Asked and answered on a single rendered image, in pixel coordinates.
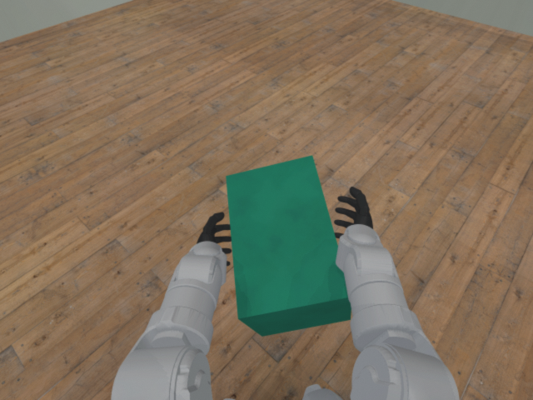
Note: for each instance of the right robot upper arm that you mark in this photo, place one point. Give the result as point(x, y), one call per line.
point(387, 372)

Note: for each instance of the carton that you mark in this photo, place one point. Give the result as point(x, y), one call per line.
point(284, 249)

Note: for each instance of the left robot hand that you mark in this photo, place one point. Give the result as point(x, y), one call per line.
point(211, 228)

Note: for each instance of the left robot upper arm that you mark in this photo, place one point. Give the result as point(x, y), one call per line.
point(164, 373)

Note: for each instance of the robot left forearm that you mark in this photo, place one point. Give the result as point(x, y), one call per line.
point(185, 316)

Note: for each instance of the robot right forearm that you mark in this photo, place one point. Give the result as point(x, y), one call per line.
point(379, 309)

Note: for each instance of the robot right shin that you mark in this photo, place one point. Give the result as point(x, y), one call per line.
point(311, 388)

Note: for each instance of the right robot hand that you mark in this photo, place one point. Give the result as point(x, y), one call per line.
point(360, 216)

